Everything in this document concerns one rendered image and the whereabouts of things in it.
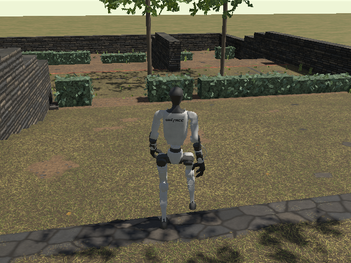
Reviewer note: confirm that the robot left upper arm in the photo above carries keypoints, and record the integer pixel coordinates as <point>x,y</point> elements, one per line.
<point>156,123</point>

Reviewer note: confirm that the robot left shin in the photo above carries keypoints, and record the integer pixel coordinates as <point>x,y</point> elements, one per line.
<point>163,203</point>

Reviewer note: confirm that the robot left forearm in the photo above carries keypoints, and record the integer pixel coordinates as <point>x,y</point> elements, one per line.
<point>152,143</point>

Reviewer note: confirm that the robot right hand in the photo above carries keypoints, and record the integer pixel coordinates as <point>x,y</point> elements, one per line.
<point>201,169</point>

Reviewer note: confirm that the robot right upper arm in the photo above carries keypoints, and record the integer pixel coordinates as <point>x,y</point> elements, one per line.
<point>193,126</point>

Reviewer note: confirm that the right robot foot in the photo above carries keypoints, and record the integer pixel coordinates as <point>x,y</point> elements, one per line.
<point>192,206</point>

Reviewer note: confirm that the robot right forearm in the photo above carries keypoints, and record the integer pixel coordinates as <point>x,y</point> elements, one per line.
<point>198,151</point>

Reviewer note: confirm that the robot left hand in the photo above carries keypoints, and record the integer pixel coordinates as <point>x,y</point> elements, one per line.
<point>152,152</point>

